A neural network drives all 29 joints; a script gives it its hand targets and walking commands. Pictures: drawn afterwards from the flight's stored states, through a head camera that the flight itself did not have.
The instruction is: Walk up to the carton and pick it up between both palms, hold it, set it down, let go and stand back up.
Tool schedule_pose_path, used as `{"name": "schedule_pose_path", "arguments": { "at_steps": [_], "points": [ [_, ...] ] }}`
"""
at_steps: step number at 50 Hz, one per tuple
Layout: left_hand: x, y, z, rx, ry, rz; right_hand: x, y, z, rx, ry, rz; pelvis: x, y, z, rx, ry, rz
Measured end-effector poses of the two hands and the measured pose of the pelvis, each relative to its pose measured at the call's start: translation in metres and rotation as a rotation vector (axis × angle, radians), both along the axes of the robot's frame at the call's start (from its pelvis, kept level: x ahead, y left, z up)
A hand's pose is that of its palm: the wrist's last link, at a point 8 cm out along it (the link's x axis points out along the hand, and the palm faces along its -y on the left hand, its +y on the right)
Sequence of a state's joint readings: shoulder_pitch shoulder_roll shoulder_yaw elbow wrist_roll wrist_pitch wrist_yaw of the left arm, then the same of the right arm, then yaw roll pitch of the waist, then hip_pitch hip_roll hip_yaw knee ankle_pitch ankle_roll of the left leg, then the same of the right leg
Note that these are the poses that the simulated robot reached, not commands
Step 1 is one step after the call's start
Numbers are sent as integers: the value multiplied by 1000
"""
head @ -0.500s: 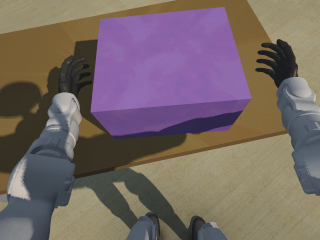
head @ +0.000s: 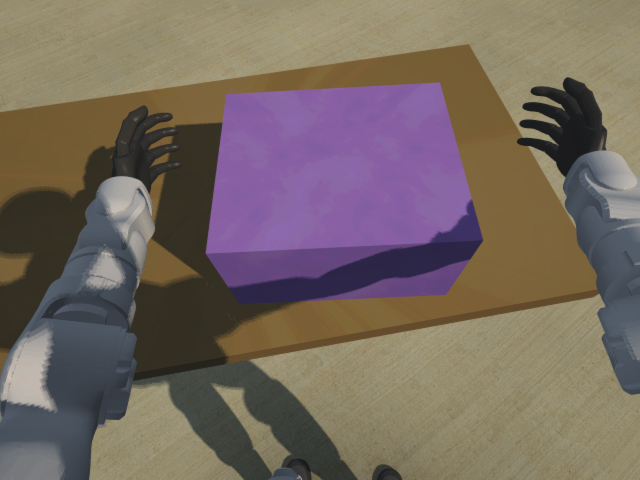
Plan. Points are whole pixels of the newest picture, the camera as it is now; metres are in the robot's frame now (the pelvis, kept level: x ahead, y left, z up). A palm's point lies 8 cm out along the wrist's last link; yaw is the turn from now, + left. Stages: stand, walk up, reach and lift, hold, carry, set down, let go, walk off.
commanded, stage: set down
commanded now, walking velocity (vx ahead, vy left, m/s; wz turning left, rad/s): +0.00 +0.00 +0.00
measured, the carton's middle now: (337, 195) +0.51 +0.05 -0.02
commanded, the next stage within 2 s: none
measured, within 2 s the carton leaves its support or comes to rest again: neither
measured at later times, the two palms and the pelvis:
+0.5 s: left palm (128, 223) +0.40 +0.29 +0.07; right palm (571, 211) +0.44 -0.23 +0.06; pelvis -0.01 -0.01 +0.01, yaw +1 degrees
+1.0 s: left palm (121, 278) +0.34 +0.29 +0.04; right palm (579, 274) +0.37 -0.24 +0.03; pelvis +0.00 +0.00 +0.01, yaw +2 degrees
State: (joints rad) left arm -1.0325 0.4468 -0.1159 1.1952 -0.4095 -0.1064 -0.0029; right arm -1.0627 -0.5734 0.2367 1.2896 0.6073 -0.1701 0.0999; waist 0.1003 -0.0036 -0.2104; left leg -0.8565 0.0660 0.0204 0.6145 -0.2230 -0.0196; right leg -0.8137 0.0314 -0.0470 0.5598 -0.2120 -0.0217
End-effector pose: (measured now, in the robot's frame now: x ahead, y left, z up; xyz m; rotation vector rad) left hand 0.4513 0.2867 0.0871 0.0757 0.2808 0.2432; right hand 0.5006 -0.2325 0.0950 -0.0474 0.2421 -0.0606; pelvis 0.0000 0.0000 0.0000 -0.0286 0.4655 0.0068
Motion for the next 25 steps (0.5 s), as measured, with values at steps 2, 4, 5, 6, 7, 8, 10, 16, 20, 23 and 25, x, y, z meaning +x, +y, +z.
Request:
{"name": "schedule_pose_path", "arguments": {
  "at_steps": [2,4,5,6,7,8,10,16,20,23,25],
  "points": [
    [-4,0,0,-2,1,-2,-4,0,0,0,2,6,0,-1,2,1,-15,3],
    [-9,0,-2,-6,5,-2,-8,0,-3,1,8,9,0,-2,4,2,-30,6],
    [-12,0,-3,-8,8,-1,-11,0,-4,2,12,10,0,-3,5,2,-36,7],
    [-15,0,-4,-10,10,1,-14,0,-6,4,16,11,0,-4,5,3,-42,8],
    [-18,1,-5,-11,11,2,-16,1,-8,6,18,13,0,-4,6,3,-47,9],
    [-21,1,-6,-13,12,4,-19,1,-10,8,20,14,0,-5,6,4,-51,10],
    [-26,1,-9,-16,14,8,-25,1,-14,12,26,17,-1,-5,7,5,-58,11],
    [-39,1,-14,-23,13,14,-40,3,-26,19,40,22,-5,-7,7,9,-76,12],
    [-46,0,-16,-26,10,14,-49,4,-31,24,46,24,-6,-8,7,11,-89,13],
    [-51,-1,-18,-29,8,11,-56,4,-34,25,49,25,-7,-8,7,12,-102,14],
    [-55,-1,-20,-30,8,8,-60,4,-36,26,52,24,-7,-8,8,12,-113,14]
  ]
}}
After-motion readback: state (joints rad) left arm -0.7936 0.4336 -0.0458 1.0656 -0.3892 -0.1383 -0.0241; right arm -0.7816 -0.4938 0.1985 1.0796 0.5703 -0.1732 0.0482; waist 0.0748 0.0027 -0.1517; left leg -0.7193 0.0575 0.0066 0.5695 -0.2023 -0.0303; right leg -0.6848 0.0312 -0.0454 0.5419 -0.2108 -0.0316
